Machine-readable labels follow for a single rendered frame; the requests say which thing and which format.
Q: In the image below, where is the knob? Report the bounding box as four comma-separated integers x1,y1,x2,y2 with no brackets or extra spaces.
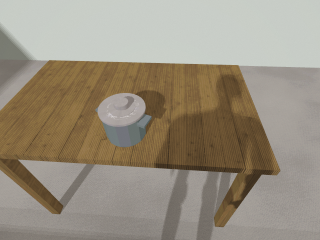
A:
113,97,129,111

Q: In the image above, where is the pot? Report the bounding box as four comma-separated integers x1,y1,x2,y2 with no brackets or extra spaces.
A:
95,106,152,148

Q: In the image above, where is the table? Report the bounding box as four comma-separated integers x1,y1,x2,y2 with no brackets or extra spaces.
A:
0,60,281,227

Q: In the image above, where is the lid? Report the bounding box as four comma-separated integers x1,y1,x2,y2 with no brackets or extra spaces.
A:
97,93,146,127

